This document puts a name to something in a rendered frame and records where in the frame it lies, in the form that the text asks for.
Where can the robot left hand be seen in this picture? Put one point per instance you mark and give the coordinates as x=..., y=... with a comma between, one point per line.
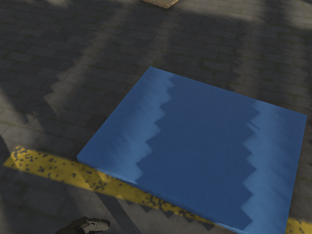
x=84, y=225

